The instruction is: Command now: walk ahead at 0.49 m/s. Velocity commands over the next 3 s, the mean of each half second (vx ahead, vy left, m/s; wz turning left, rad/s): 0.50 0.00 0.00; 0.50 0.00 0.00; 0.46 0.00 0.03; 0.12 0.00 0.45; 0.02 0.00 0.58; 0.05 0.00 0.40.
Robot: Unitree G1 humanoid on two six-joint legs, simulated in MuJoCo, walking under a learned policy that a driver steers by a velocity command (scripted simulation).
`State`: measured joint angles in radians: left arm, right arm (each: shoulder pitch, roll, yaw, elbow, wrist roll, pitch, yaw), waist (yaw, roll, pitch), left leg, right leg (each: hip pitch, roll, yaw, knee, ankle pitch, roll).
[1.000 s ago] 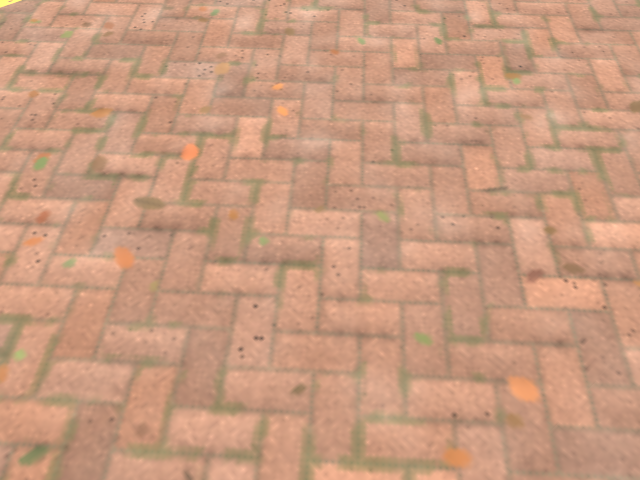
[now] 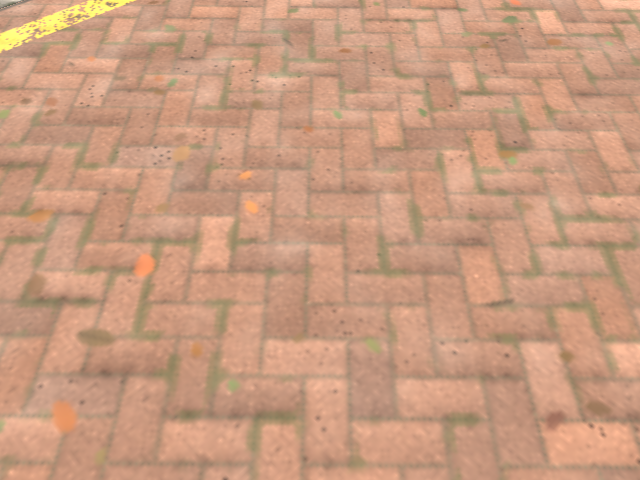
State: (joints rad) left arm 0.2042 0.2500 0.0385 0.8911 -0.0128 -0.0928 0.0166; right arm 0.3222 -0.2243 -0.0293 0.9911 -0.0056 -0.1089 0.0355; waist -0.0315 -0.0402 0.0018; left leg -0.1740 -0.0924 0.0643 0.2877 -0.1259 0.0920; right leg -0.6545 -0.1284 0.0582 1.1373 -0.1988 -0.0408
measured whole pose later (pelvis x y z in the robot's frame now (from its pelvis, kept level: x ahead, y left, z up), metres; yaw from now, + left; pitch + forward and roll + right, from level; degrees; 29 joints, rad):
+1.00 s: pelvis +0.55 -0.01 -0.01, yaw +1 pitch +2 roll +0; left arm 0.31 0.25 0.05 0.97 -0.02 -0.10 0.00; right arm 0.16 -0.24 -0.05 0.90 0.00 -0.10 0.04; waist 0.01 -0.02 0.03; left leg -0.36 -0.03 0.07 0.48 -0.15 0.07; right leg -0.39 -0.04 0.03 1.18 -0.37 -0.05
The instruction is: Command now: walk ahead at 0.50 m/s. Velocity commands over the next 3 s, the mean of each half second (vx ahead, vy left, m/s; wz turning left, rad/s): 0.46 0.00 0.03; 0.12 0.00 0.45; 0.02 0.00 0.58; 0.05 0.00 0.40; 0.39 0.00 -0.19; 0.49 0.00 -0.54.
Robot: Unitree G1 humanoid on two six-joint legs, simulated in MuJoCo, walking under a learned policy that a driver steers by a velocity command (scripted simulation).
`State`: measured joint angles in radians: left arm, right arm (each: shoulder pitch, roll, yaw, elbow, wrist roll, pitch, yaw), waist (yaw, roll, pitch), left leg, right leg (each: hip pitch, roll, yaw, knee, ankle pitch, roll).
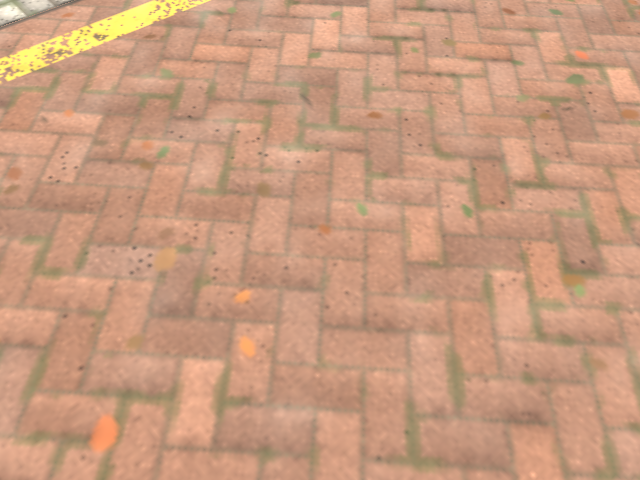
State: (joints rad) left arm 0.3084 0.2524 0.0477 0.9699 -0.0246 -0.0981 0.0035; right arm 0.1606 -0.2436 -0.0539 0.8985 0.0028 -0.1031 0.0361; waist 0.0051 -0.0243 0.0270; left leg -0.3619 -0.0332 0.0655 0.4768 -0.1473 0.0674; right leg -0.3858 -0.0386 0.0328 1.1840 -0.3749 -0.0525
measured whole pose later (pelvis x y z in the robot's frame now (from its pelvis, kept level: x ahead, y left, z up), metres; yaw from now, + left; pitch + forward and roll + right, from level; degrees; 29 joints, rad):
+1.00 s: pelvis +0.36 -0.02 +0.00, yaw +17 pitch +2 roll -2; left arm 0.08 0.30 0.08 0.90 0.01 0.00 0.03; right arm 0.14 -0.27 -0.11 0.76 0.00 0.04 0.00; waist -0.01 -0.02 0.05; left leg -0.35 0.02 0.04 0.57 -0.26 0.05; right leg -0.31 -0.12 -0.23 0.71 -0.40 0.04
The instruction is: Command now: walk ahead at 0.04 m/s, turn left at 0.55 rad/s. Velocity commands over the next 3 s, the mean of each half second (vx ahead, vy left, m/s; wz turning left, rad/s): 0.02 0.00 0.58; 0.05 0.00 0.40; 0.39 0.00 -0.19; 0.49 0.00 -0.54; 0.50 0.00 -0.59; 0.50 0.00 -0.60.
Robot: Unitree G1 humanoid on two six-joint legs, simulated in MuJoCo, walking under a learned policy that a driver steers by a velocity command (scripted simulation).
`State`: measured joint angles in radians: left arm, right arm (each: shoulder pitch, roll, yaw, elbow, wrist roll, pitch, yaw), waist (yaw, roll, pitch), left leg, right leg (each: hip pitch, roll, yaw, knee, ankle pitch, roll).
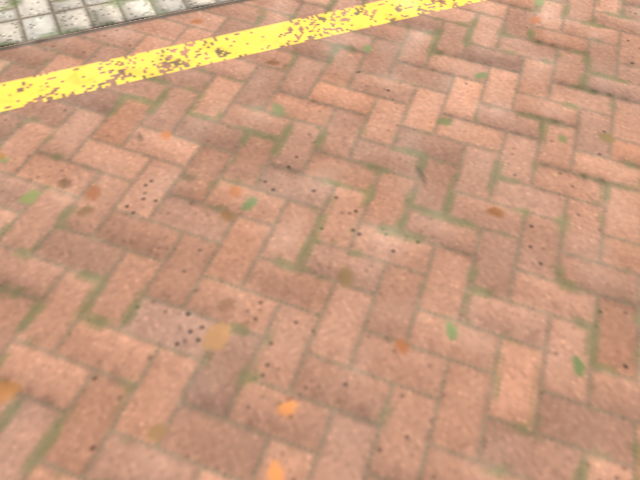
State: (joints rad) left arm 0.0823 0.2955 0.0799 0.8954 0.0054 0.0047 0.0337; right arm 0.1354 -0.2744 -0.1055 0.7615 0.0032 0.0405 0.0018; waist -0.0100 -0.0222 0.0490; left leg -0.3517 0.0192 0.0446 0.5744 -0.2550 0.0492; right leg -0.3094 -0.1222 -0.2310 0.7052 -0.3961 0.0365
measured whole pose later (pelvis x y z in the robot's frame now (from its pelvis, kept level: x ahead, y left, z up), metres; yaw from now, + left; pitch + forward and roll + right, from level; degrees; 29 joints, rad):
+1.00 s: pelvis +0.01 +0.02 +0.01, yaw +29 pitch +1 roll -1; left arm 0.19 0.33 0.07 0.85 -0.02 -0.01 -0.01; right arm 0.24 -0.26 -0.05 0.69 0.00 0.00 0.00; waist 0.01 -0.04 0.01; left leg -0.21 -0.01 -0.01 0.44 -0.25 0.04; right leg -0.44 -0.07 -0.03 0.97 -0.43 0.01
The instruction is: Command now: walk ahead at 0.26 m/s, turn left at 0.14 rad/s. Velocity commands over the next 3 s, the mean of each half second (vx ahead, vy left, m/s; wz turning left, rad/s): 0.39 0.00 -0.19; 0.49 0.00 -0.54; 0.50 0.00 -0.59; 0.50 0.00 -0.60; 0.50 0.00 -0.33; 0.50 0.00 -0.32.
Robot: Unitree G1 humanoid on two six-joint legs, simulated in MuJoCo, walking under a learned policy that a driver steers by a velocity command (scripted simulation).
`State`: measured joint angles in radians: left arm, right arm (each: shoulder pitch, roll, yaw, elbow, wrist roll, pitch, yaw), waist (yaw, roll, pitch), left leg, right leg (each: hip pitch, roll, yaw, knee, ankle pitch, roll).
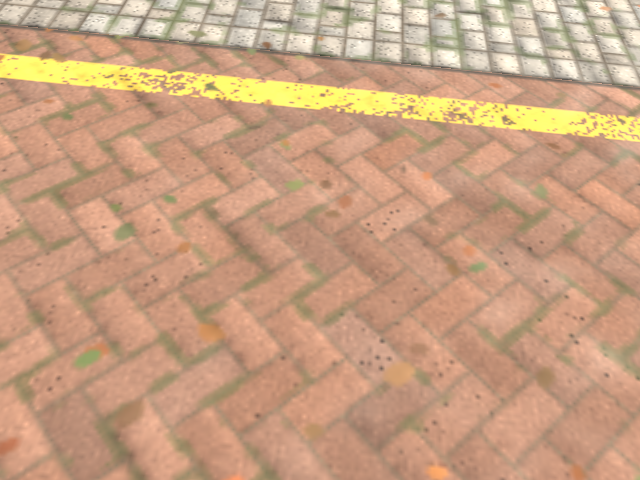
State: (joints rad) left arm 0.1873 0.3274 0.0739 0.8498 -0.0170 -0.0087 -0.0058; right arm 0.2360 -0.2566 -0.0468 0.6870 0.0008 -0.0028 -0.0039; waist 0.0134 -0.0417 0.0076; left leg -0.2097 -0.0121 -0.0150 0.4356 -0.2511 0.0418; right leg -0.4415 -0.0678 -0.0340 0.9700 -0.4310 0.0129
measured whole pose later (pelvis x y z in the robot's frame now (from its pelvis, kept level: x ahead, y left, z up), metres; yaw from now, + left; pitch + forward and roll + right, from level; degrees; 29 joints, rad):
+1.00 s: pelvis +0.47 -0.13 -0.01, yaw -27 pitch +2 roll +2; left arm 0.37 0.30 0.05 0.75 -0.03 -0.02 0.01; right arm 0.10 -0.27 -0.05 0.66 -0.01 -0.12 0.02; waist 0.04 -0.03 0.03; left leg -0.39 -0.04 0.03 0.50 -0.15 0.02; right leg -0.32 0.05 0.13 1.17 -0.44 -0.02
